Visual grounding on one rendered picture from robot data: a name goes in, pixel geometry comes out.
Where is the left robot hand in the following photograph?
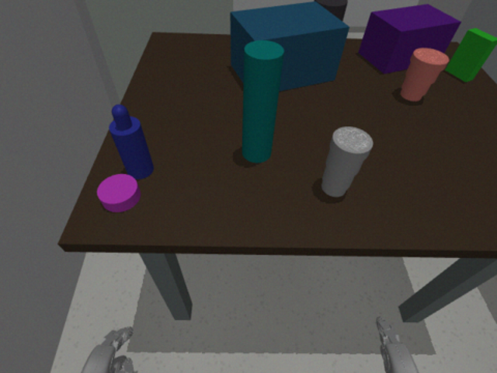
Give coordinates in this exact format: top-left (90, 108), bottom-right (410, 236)
top-left (81, 326), bottom-right (137, 373)

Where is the right robot hand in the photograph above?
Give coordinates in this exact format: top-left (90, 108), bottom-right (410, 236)
top-left (376, 316), bottom-right (419, 373)

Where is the table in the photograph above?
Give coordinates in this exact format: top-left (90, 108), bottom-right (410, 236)
top-left (58, 32), bottom-right (497, 322)

